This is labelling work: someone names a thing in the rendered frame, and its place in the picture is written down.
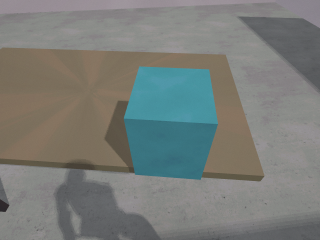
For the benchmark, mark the carton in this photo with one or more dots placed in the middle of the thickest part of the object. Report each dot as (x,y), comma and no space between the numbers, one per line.
(171,122)

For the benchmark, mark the table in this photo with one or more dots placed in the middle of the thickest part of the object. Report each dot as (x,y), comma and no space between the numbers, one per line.
(65,108)

